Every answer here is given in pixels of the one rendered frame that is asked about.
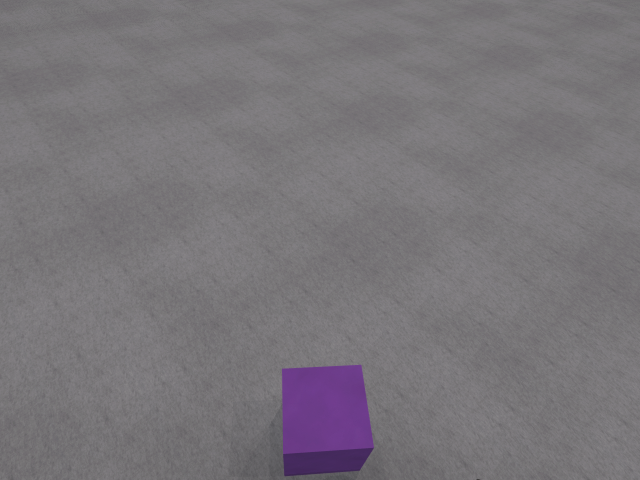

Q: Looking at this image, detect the carton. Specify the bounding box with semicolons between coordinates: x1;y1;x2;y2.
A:
282;365;374;476

